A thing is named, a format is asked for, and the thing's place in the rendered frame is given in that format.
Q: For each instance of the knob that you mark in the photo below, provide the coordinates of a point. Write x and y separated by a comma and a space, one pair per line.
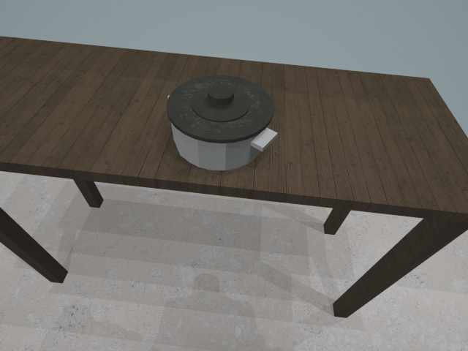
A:
220, 94

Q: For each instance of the pot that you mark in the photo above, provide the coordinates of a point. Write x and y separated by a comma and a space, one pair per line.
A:
222, 156

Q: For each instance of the lid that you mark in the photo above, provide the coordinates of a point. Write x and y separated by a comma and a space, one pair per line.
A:
246, 116

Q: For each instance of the table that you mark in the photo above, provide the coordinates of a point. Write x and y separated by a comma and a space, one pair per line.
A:
347, 140

